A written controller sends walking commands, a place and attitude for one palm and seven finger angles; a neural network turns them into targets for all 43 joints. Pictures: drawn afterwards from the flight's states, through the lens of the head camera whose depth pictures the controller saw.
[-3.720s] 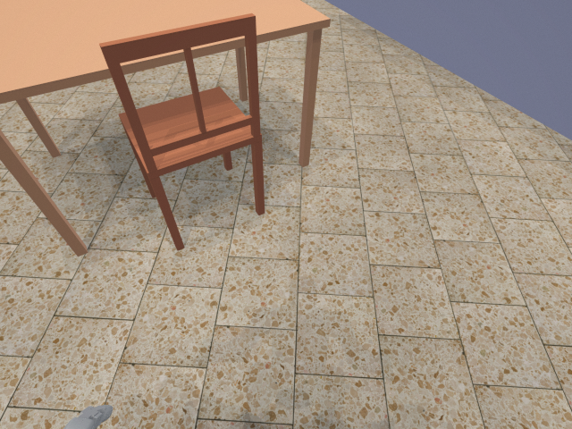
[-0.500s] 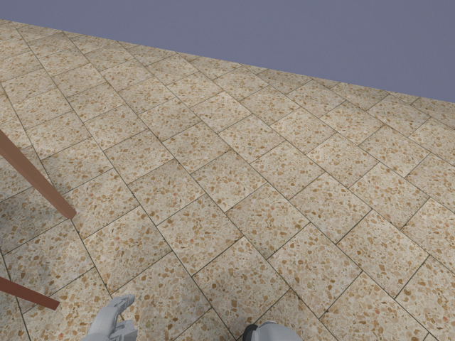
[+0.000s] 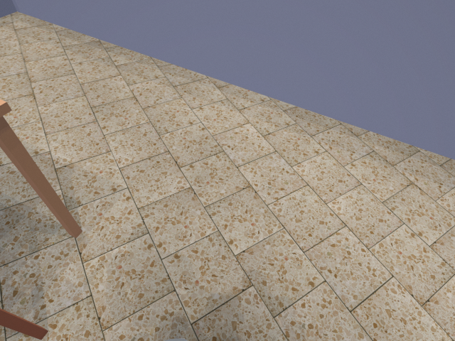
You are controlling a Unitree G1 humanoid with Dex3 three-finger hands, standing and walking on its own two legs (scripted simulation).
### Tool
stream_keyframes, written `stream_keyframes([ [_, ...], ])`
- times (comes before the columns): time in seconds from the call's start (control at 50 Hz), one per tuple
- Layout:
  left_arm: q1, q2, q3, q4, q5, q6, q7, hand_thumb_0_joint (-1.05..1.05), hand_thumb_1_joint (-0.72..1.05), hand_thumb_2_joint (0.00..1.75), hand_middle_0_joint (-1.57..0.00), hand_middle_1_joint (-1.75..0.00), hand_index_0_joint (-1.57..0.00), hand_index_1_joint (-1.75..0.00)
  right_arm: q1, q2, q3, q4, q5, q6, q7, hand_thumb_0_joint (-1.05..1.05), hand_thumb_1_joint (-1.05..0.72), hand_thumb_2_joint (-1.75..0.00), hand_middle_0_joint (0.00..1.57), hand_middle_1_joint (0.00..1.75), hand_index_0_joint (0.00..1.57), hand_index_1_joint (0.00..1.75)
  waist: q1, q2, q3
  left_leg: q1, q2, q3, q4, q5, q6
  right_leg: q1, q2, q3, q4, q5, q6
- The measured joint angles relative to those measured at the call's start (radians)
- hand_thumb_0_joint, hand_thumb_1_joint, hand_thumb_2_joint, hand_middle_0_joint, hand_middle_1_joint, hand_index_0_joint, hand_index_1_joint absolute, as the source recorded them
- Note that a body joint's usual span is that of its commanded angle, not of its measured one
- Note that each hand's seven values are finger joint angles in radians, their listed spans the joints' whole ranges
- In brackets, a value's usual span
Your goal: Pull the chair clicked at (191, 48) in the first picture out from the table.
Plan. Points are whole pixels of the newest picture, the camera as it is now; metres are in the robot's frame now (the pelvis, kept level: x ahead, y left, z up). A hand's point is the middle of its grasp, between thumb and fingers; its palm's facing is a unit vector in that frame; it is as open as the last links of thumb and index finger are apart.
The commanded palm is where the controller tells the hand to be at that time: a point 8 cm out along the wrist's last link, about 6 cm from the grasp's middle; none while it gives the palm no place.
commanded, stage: turn to face it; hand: left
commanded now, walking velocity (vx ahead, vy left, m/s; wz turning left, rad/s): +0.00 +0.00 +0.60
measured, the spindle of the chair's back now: out of the picture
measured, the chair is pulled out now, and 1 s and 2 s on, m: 0.00 0.00 0.00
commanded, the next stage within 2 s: take the last steps up to it in 1.94 s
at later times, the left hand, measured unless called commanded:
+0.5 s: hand out of the picture +0.04 +0.16 -0.14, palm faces +0.32 -0.91 -0.28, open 7.4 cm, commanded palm none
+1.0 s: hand out of the picture -0.07 +0.20 -0.15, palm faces +0.60 -0.75 -0.28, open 7.4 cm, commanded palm none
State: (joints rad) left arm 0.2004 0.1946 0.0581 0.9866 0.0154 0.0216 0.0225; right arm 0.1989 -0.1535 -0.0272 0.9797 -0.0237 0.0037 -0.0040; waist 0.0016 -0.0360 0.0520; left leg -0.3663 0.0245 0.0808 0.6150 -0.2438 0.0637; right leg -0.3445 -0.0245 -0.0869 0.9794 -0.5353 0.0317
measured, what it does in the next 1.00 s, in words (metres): steps on the spot, turning left: right foot, then left foot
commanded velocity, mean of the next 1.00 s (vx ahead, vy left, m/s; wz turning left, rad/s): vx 0.00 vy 0.00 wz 0.60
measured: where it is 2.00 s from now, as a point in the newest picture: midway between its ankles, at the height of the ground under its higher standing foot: outside the picture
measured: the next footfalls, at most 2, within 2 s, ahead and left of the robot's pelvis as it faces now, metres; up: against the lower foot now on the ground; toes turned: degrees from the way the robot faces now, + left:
right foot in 0.36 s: +0.08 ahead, -0.17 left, +0.00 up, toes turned +10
left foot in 0.72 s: -0.02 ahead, +0.08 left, +0.00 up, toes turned +33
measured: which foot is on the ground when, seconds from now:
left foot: down 0.00-0.34, up 0.36-0.70, down 0.72-1.00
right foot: up 0.00-0.34, down 0.36-0.72, up 0.74-1.00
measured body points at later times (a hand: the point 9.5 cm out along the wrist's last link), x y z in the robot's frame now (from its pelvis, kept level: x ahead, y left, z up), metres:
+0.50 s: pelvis +0.01 -0.06 +0.01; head +0.03 -0.07 +0.46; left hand +0.02 +0.21 -0.12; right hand +0.15 -0.30 -0.14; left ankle -0.02 +0.07 -0.66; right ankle +0.04 -0.17 -0.73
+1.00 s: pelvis -0.01 -0.03 +0.01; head +0.02 +0.00 +0.46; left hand -0.10 +0.24 -0.13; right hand +0.22 -0.19 -0.12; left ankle -0.05 +0.06 -0.73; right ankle +0.08 -0.16 -0.68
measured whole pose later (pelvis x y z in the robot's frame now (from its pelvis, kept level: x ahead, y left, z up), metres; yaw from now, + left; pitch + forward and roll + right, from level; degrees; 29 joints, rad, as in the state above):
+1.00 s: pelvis -0.01 -0.03 +0.01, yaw +36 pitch +0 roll -1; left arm 0.18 0.27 0.08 0.88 0.01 0.06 0.01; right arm 0.15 -0.22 -0.06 0.90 -0.02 0.04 0.01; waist 0.00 -0.01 0.09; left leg -0.28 -0.03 -0.04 0.51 -0.23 0.03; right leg -0.44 -0.07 -0.02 0.93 -0.43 0.09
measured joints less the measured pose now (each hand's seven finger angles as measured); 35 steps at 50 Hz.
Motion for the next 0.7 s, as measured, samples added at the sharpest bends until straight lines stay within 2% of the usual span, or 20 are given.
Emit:
stream_keyframes([
  [0.06, 0.007, 0.010, 0.010, -0.001, 0.000, 0.008, -0.004, 0.00, 0.92, 0.90, -0.20, -0.30, -0.20, -0.30, -0.002, -0.004, -0.004, -0.011, 0.002, 0.002, -0.003, 0.00, -0.91, -0.89, 0.20, 0.30, 0.20, 0.30, 0.000, 0.006, 0.011, 0.023, -0.019, -0.016, -0.070, 0.036, 0.004, -0.070, -0.017, 0.038, 0.074, 0.053, 0.017],
  [0.2, 0.000, 0.027, 0.024, -0.030, -0.001, 0.025, -0.003, 0.01, 0.91, 0.90, -0.20, -0.30, -0.20, -0.30, 0.008, -0.033, -0.027, -0.021, 0.003, 0.020, 0.005, 0.00, -0.91, -0.89, 0.21, 0.30, 0.20, 0.30, -0.013, 0.039, 0.015, 0.037, -0.041, -0.089, -0.137, 0.080, -0.008, -0.082, -0.032, 0.079, -0.059, 0.089, 0.037],
  [0.3, -0.027, 0.025, 0.020, -0.068, -0.005, 0.019, -0.001, 0.01, 0.91, 0.90, -0.20, -0.30, -0.20, -0.30, 0.012, -0.061, -0.047, -0.026, 0.001, 0.040, 0.011, 0.00, -0.90, -0.89, 0.21, 0.30, 0.20, 0.30, -0.027, 0.065, 0.014, 0.012, -0.058, -0.158, -0.115, 0.086, -0.034, -0.014, -0.006, 0.080, -0.233, 0.112, 0.029],
  [0.34, -0.028, 0.023, 0.014, -0.089, -0.007, 0.007, -0.001, 0.01, 0.91, 0.90, -0.20, -0.30, -0.20, -0.30, 0.018, -0.074, -0.056, -0.032, 0.005, 0.049, 0.013, 0.00, -0.90, -0.89, 0.21, 0.30, 0.20, 0.30, -0.027, 0.070, 0.006, -0.010, -0.072, -0.186, -0.082, 0.078, -0.050, 0.052, 0.003, 0.072, -0.380, 0.179, 0.021],
  [0.36, -0.023, 0.025, 0.011, -0.102, -0.003, -0.003, 0.000, 0.01, 0.91, 0.90, -0.20, -0.30, -0.20, -0.30, 0.021, -0.078, -0.061, -0.036, 0.009, 0.054, 0.015, 0.00, -0.90, -0.89, 0.21, 0.30, 0.20, 0.30, -0.021, 0.062, -0.001, -0.034, -0.083, -0.186, -0.038, 0.035, -0.058, 0.073, -0.005, 0.071, -0.446, 0.251, 0.000],
  [0.4, -0.023, 0.011, 0.000, -0.109, 0.005, -0.005, 0.002, 0.00, 0.91, 0.90, -0.20, -0.30, -0.20, -0.30, 0.018, -0.097, -0.074, -0.038, 0.007, 0.066, 0.016, 0.00, -0.91, -0.89, 0.21, 0.30, 0.20, 0.30, -0.022, 0.080, 0.001, -0.093, -0.079, -0.170, 0.142, -0.126, -0.075, 0.075, -0.012, 0.036, -0.419, 0.269, -0.019],
  [0.42, -0.019, 0.005, -0.004, -0.111, 0.006, -0.004, 0.003, 0.00, 0.91, 0.90, -0.20, -0.30, -0.20, -0.30, 0.017, -0.105, -0.079, -0.038, 0.005, 0.072, 0.019, 0.00, -0.91, -0.89, 0.20, 0.30, 0.20, 0.30, -0.022, 0.083, 0.000, -0.121, -0.075, -0.152, 0.246, -0.162, -0.080, 0.085, -0.020, 0.020, -0.416, 0.252, -0.022],
  [0.46, -0.009, -0.003, -0.010, -0.113, 0.009, -0.004, 0.004, 0.00, 0.91, 0.90, -0.20, -0.30, -0.20, -0.30, 0.009, -0.117, -0.083, -0.039, 0.002, 0.079, 0.025, 0.00, -0.91, -0.89, 0.20, 0.30, 0.20, 0.30, -0.020, 0.078, 0.001, -0.156, -0.055, -0.110, 0.411, -0.169, -0.095, 0.110, -0.038, -0.005, -0.432, 0.238, -0.023],
  [0.5, -0.002, -0.005, -0.015, -0.112, 0.013, -0.005, 0.004, 0.00, 0.91, 0.90, -0.20, -0.30, -0.20, -0.30, -0.001, -0.121, -0.084, -0.046, 0.004, 0.079, 0.031, 0.01, -0.91, -0.89, 0.20, 0.30, 0.19, 0.30, -0.022, 0.063, 0.007, -0.159, -0.033, -0.078, 0.474, -0.167, -0.110, 0.128, -0.059, -0.027, -0.448, 0.240, -0.022],
  [0.56, 0.005, -0.002, -0.022, -0.112, 0.016, -0.007, 0.000, 0.00, 0.91, 0.90, -0.21, -0.30, -0.20, -0.30, -0.020, -0.120, -0.079, -0.055, 0.007, 0.079, 0.035, 0.00, -0.91, -0.89, 0.20, 0.30, 0.19, 0.30, -0.019, 0.036, 0.020, -0.118, -0.007, -0.047, 0.418, -0.184, -0.124, 0.141, -0.091, -0.061, -0.455, 0.241, -0.017],
  [0.64, 0.016, 0.011, -0.024, -0.112, 0.019, -0.007, -0.007, 0.00, 0.91, 0.90, -0.21, -0.30, -0.20, -0.30, -0.055, -0.117, -0.066, -0.066, 0.012, 0.078, 0.038, 0.00, -0.91, -0.89, 0.20, 0.30, 0.19, 0.30, 0.001, 0.010, 0.040, -0.032, 0.007, -0.019, 0.247, -0.206, -0.123, 0.134, -0.128, -0.106, -0.429, 0.226, -0.002],
  [0.7, 0.030, 0.031, -0.016, -0.106, 0.015, 0.000, -0.010, 0.00, 0.91, 0.90, -0.21, -0.30, -0.21, -0.30, -0.073, -0.115, -0.054, -0.083, 0.013, 0.064, 0.039, 0.00, -0.91, -0.89, 0.20, 0.30, 0.19, 0.30, 0.011, -0.005, 0.044, 0.055, 0.006, 0.007, 0.055, -0.126, -0.110, 0.112, -0.157, -0.143, -0.371, 0.195, 0.021],
])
